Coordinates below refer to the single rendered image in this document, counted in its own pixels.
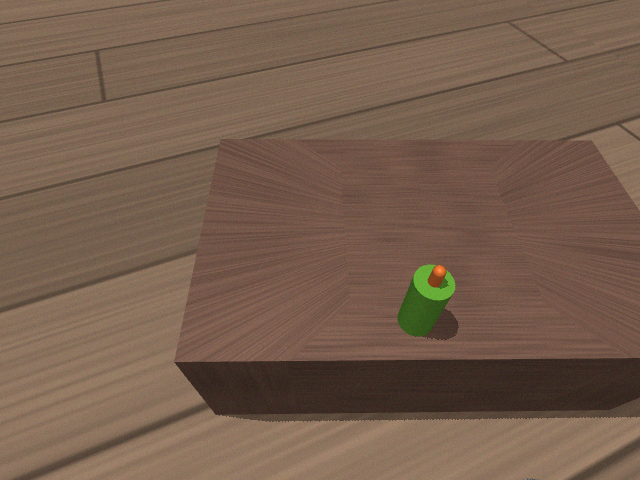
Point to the bottle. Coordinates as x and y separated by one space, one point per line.
429 292

